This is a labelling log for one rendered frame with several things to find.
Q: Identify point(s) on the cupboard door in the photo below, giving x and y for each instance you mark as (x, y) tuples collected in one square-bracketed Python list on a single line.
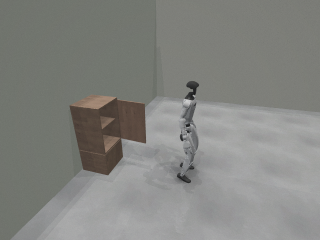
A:
[(132, 120)]

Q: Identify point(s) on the robot left foot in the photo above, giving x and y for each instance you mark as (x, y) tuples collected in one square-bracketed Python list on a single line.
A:
[(192, 167)]

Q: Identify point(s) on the robot right upper arm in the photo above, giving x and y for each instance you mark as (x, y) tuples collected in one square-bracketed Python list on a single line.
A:
[(186, 106)]

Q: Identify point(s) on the robot torso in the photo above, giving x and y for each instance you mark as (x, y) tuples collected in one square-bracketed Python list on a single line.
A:
[(189, 114)]

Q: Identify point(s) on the robot right forearm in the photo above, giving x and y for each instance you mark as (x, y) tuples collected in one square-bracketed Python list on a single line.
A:
[(183, 129)]

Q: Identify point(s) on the robot right hand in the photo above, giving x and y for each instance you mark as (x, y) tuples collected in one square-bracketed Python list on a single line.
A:
[(187, 145)]

